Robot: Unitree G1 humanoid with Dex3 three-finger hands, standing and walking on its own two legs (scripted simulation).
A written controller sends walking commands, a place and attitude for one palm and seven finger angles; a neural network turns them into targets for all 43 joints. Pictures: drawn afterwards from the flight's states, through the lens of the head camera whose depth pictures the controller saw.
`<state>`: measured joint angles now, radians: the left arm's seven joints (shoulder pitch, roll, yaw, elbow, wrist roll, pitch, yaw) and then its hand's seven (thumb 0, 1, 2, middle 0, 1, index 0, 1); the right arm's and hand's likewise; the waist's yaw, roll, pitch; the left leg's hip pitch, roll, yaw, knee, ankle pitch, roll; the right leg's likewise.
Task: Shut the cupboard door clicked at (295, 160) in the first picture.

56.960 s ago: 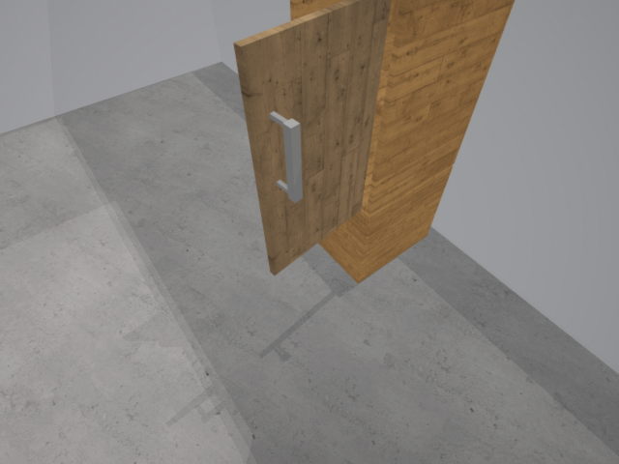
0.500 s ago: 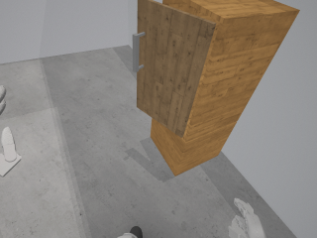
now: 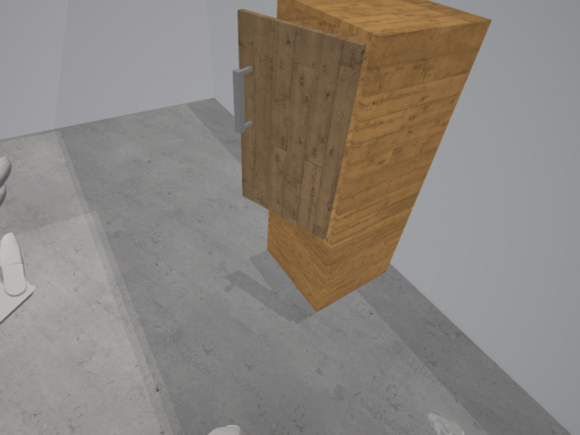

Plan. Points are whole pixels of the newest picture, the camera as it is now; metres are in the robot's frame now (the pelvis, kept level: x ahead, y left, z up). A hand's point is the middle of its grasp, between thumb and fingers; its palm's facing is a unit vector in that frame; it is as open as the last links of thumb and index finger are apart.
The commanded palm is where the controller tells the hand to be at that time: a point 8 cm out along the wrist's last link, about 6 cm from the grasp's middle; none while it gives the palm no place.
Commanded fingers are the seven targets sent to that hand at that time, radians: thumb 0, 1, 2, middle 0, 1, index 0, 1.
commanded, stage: stop stepping back and stand still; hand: left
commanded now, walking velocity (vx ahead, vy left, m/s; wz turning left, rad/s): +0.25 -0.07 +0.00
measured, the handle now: (244, 100) +0.93 +0.19 +0.04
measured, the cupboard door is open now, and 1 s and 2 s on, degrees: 21 21 21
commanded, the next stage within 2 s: let the arm hang, fingers relaxed in 0.34 s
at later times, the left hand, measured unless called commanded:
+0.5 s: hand (31, 311) +0.21 +0.31 +0.12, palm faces +0.38 -0.77 -0.51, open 7.4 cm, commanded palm none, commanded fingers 0.00 0.90 0.90 -0.20 -0.30 -0.20 -0.30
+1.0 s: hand out of the picture -0.08 +0.25 -0.16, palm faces +0.12 -0.97 -0.22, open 7.2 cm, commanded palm none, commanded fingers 0.00 0.90 0.90 -0.20 -0.30 -0.20 -0.30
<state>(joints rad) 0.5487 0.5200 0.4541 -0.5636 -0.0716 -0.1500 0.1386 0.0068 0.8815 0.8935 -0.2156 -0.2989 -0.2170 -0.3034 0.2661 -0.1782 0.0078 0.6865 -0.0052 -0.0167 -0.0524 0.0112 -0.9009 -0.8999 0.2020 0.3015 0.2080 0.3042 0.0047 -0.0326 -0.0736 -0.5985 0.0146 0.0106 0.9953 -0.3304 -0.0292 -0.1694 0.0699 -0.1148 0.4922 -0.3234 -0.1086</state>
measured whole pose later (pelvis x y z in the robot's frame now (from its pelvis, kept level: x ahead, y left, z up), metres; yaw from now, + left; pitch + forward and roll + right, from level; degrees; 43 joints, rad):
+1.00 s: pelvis -0.02 +0.06 +0.01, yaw +6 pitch -2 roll -1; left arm 0.35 0.22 0.01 1.12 0.01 0.03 0.01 -0.01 0.94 0.89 -0.20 -0.30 -0.20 -0.30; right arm 0.29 -0.18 0.00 1.06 -0.01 0.03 -0.03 0.01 -0.91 -0.90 0.20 0.30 0.20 0.30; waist 0.00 0.01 0.05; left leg -0.24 0.03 0.05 0.46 -0.19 0.01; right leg -0.13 -0.03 -0.11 0.41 -0.24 0.01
